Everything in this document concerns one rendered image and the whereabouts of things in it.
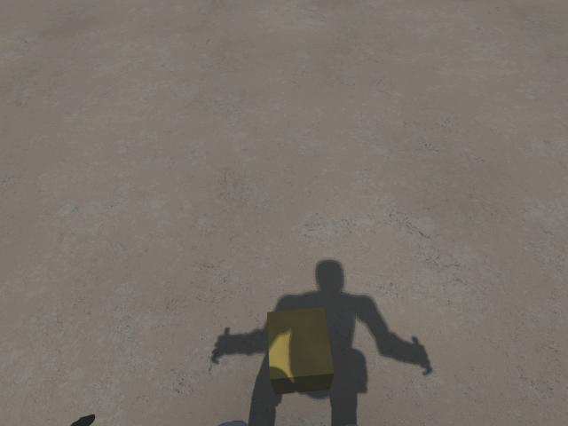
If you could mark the carton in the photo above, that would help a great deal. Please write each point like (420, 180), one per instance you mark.
(299, 351)

